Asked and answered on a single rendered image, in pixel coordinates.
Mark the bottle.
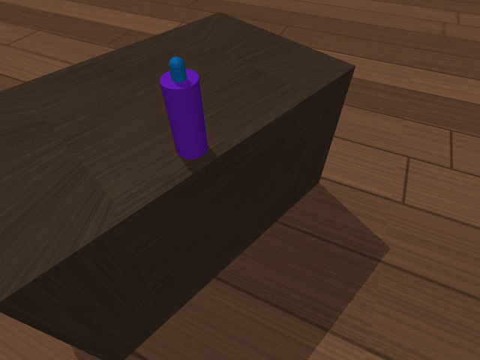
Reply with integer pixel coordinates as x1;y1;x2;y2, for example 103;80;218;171
159;57;208;160

